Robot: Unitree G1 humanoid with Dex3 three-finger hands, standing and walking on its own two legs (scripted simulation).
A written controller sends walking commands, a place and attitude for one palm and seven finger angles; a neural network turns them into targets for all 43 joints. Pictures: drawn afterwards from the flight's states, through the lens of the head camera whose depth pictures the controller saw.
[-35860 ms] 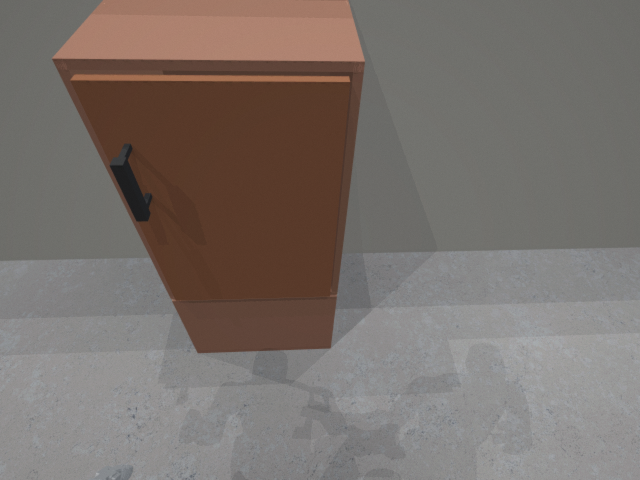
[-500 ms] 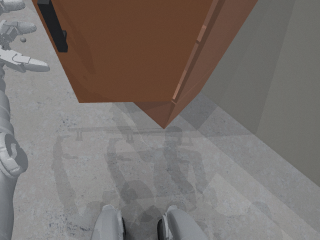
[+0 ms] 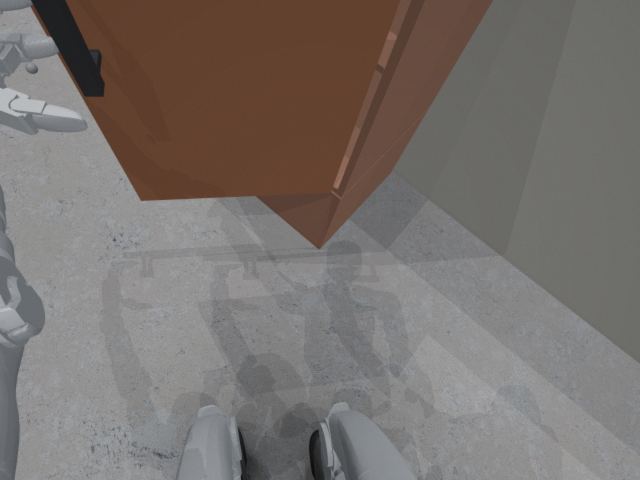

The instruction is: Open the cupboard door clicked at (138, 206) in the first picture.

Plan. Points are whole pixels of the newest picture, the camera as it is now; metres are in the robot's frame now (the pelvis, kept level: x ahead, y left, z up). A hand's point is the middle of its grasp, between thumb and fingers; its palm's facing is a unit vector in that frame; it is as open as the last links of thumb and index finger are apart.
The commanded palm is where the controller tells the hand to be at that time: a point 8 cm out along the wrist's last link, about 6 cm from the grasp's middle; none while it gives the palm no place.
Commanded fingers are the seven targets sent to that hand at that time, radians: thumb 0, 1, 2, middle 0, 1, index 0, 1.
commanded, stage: slide the fingers in behind the handle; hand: left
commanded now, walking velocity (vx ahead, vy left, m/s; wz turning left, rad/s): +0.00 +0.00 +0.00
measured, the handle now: (73, 30) +0.60 +0.20 +0.10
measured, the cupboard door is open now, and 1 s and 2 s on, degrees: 48 48 48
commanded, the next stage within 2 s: close the thumb around the handle in 1.30 s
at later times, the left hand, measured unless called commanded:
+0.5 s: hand (69, 68) +0.55 +0.20 +0.10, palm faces +0.00 -1.00 +0.00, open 14.0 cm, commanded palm +0.53 +0.23 +0.09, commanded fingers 0.00 -0.50 0.30 -0.30 -1.20 -0.30 -1.20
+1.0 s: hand (97, 69) +0.55 +0.17 +0.10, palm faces +0.03 -1.00 +0.00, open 14.0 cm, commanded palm +0.53 +0.22 +0.09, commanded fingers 0.00 -0.50 0.30 -0.30 -1.20 -0.30 -1.20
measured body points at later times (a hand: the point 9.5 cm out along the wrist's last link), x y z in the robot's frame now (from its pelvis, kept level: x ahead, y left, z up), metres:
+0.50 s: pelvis +0.01 +0.01 +0.01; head +0.16 +0.04 +0.43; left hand +0.55 +0.25 +0.10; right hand -0.01 -0.26 -0.09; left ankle +0.04 +0.11 -0.66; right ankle -0.01 -0.12 -0.66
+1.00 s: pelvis +0.00 -0.01 +0.00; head +0.15 +0.02 +0.43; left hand +0.54 +0.23 +0.10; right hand -0.03 -0.27 -0.10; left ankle +0.04 +0.11 -0.66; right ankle -0.01 -0.12 -0.66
